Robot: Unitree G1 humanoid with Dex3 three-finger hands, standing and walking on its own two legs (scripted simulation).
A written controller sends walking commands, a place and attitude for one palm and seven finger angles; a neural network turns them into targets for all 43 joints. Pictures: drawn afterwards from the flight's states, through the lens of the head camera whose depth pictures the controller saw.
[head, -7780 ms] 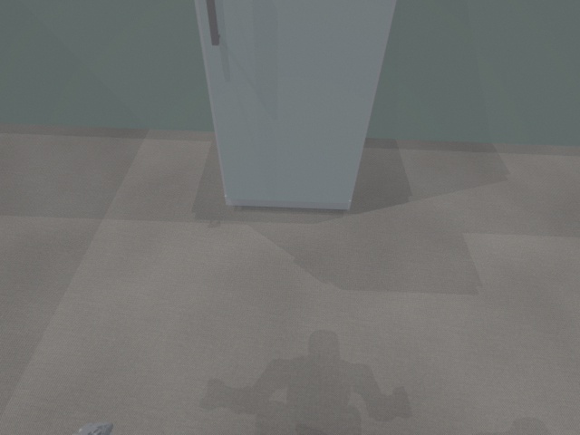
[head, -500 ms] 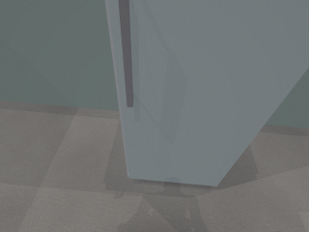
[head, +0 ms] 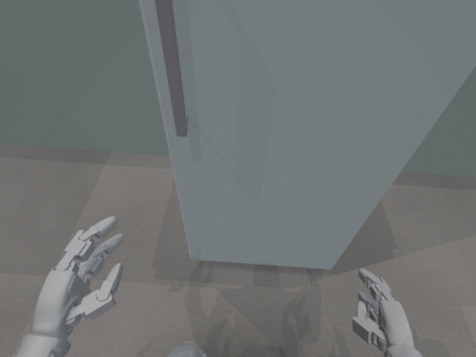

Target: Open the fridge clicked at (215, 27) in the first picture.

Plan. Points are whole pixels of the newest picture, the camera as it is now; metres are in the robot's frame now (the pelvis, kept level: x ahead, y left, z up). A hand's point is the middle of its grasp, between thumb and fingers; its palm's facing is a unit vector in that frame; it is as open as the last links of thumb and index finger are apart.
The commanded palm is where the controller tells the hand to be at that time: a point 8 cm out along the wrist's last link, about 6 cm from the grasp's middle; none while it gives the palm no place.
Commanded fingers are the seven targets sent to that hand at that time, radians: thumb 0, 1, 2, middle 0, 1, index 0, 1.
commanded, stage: raise the hand to about handle height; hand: left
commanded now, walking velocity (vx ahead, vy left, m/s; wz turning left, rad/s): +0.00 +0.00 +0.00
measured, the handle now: (172, 36) +0.53 +0.14 +0.27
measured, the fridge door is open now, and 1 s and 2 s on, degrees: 0 0 0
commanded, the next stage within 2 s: move the hooked fingers beside the handle in 1.76 s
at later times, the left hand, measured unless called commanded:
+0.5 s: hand (72, 255) +0.23 +0.24 +0.10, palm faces +0.02 -1.00 -0.07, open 11.1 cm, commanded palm +0.20 +0.29 +0.11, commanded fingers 0.00 -0.10 0.47 -0.27 -0.94 -0.27 -0.94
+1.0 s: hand (27, 203) +0.27 +0.28 +0.18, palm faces +0.05 -1.00 -0.09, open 13.7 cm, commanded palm +0.23 +0.33 +0.19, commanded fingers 0.00 -0.50 0.30 -0.30 -1.20 -0.30 -1.20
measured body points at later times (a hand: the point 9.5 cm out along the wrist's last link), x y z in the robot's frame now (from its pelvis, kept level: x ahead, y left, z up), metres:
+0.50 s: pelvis +0.02 -0.01 +0.02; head +0.05 -0.02 +0.47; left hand +0.23 +0.30 +0.11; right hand +0.19 -0.25 -0.06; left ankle +0.06 +0.12 -0.69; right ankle +0.01 -0.12 -0.69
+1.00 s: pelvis +0.02 +0.01 +0.04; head +0.02 +0.01 +0.49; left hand +0.26 +0.33 +0.18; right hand +0.22 -0.20 -0.01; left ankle +0.06 +0.12 -0.69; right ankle +0.01 -0.12 -0.69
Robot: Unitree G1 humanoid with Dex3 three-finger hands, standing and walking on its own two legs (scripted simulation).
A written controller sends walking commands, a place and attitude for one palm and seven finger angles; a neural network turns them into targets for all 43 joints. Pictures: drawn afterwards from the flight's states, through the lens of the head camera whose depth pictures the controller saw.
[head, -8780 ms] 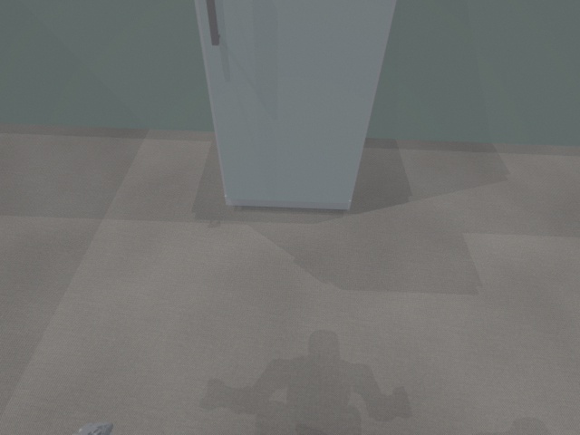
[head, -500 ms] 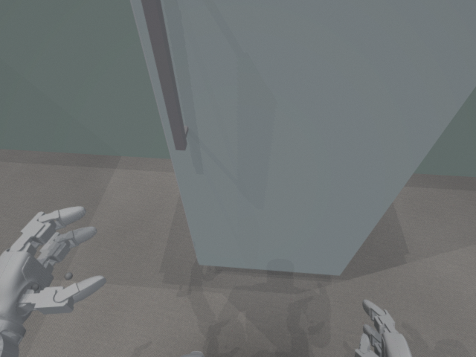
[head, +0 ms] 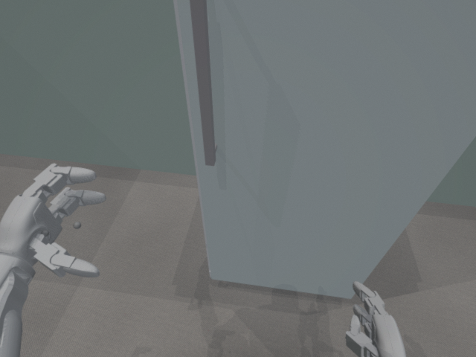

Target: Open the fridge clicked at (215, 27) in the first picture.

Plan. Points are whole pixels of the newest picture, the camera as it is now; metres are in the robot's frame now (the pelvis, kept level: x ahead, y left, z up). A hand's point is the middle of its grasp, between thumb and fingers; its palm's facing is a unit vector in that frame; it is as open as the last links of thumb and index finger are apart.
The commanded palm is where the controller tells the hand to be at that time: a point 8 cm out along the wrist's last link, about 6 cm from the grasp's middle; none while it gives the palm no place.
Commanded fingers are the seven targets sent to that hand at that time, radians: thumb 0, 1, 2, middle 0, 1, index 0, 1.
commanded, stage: raise the hand to about handle height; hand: left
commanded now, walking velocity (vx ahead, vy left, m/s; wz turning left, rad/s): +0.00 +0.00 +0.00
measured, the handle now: (207, 80) +0.51 +0.11 +0.23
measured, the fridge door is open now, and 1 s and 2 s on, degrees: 0 0 0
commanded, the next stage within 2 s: move the hooked fingers beside the handle in 0.76 s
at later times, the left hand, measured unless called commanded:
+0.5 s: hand (81, 191) +0.28 +0.26 +0.17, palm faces +0.01 -1.00 -0.09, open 14.0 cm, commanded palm +0.25 +0.30 +0.18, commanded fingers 0.00 -0.50 0.30 -0.30 -1.20 -0.30 -1.20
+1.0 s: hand (91, 187) +0.29 +0.24 +0.18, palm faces +0.03 -1.00 -0.06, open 14.0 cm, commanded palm +0.27 +0.28 +0.18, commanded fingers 0.00 -0.50 0.30 -0.30 -1.20 -0.30 -1.20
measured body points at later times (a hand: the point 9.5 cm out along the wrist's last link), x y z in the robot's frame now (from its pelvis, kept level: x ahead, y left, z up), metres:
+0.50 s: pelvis +0.00 -0.02 +0.01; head -0.01 -0.04 +0.46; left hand +0.28 +0.31 +0.18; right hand +0.18 -0.25 -0.06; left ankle +0.04 +0.10 -0.73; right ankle -0.02 -0.13 -0.73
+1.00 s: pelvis +0.01 -0.03 +0.01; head -0.01 -0.05 +0.46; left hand +0.28 +0.30 +0.18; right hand +0.19 -0.27 -0.06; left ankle +0.04 +0.10 -0.73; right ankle -0.02 -0.13 -0.73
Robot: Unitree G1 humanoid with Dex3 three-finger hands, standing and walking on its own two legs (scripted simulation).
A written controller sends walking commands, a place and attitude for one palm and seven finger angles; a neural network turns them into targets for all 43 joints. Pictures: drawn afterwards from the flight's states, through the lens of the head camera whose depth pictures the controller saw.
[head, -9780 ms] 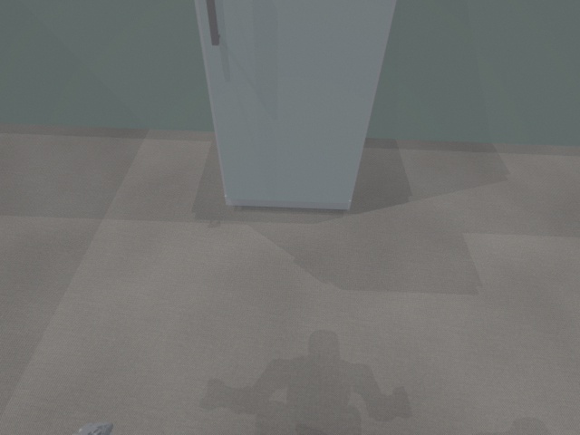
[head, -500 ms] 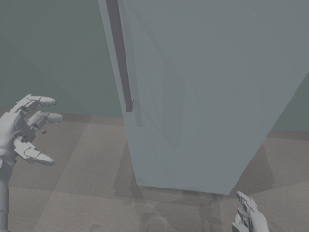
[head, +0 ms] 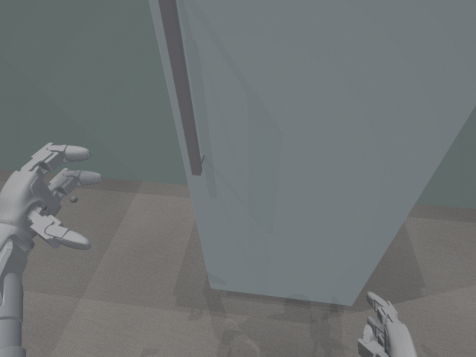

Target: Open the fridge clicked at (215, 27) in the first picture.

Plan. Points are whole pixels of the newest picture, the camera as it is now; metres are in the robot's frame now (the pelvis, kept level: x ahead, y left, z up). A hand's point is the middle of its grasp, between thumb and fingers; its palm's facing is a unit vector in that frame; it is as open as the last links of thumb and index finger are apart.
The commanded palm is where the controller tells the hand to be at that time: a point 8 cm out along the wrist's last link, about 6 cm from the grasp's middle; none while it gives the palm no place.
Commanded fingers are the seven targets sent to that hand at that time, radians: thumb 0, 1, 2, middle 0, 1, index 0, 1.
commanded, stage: move the hooked fingers beside the handle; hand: left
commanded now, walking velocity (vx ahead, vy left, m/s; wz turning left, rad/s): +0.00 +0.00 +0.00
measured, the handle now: (187, 93) +0.51 +0.14 +0.22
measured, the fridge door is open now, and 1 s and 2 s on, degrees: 0 0 0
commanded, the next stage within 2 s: none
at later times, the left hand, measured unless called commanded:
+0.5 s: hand (109, 172) +0.34 +0.24 +0.17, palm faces -0.01 -1.00 -0.03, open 14.0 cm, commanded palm +0.32 +0.29 +0.16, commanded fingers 0.00 -0.50 0.30 -0.30 -1.20 -0.30 -1.20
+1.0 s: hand (141, 149) +0.41 +0.22 +0.16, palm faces -0.01 -1.00 -0.02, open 14.0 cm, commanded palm +0.39 +0.27 +0.16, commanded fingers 0.00 -0.50 0.30 -0.30 -1.20 -0.30 -1.20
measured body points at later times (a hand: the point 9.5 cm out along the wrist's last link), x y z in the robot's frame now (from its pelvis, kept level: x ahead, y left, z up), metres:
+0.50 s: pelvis -0.01 +0.01 +0.00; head -0.01 +0.00 +0.45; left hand +0.33 +0.30 +0.17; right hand +0.15 -0.23 -0.08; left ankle +0.03 +0.13 -0.73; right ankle -0.03 -0.10 -0.73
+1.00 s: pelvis +0.00 +0.01 +0.00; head +0.01 +0.00 +0.45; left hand +0.40 +0.27 +0.16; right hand +0.12 -0.25 -0.10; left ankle +0.03 +0.13 -0.73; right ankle -0.03 -0.10 -0.73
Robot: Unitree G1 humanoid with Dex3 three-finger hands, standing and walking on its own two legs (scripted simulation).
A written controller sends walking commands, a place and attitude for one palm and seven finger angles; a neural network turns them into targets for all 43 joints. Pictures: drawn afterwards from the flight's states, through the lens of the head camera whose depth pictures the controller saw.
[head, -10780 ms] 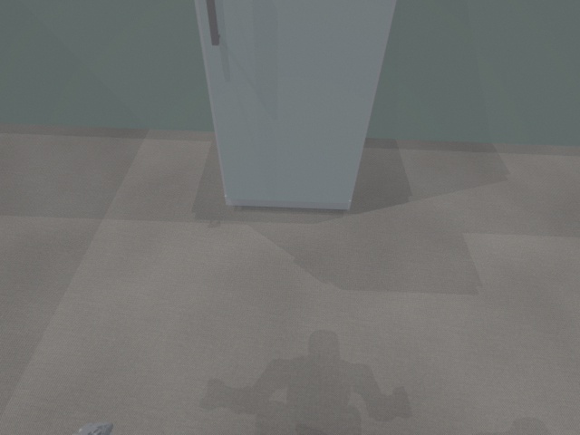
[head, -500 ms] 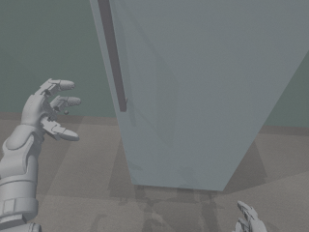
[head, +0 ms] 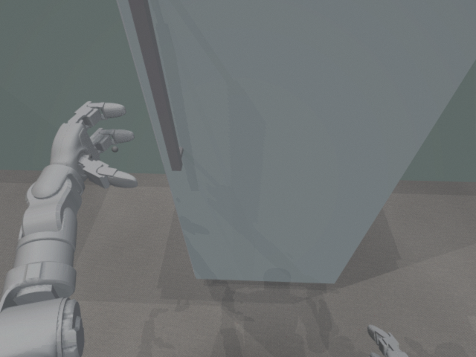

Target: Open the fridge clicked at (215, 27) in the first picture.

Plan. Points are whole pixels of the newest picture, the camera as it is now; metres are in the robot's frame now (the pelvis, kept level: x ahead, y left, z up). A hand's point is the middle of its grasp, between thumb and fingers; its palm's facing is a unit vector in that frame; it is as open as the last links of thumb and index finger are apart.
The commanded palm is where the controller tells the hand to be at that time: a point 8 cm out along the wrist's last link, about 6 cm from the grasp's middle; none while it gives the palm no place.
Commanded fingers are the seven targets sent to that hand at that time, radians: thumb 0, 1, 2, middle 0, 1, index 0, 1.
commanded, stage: move the hooked fingers beside the handle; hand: left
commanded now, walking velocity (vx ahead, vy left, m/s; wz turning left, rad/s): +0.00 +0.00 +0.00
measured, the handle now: (162, 84) +0.50 +0.15 +0.22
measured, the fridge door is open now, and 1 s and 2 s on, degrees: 0 0 0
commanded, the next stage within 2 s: feel for the door with the fingertips in 1.26 s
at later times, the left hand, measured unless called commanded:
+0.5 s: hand (133, 133) +0.44 +0.20 +0.16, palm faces +0.01 -1.00 +0.00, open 14.0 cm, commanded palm +0.42 +0.25 +0.15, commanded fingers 0.00 -0.50 0.30 -0.30 -1.20 -0.30 -1.20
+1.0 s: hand (133, 134) +0.44 +0.20 +0.15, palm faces +0.00 -1.00 +0.01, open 14.0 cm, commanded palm +0.41 +0.25 +0.15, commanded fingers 0.00 -0.50 0.30 -0.30 -1.20 -0.30 -1.20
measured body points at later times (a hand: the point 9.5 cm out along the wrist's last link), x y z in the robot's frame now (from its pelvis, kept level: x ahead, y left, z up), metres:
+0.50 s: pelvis +0.00 +0.00 +0.00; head +0.03 -0.01 +0.45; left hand +0.43 +0.25 +0.16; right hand +0.10 -0.26 -0.11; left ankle +0.02 +0.12 -0.73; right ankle -0.03 -0.11 -0.73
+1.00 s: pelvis +0.00 +0.00 -0.01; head +0.03 +0.00 +0.44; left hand +0.44 +0.25 +0.16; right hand +0.08 -0.27 -0.12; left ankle +0.02 +0.12 -0.73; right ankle -0.03 -0.11 -0.73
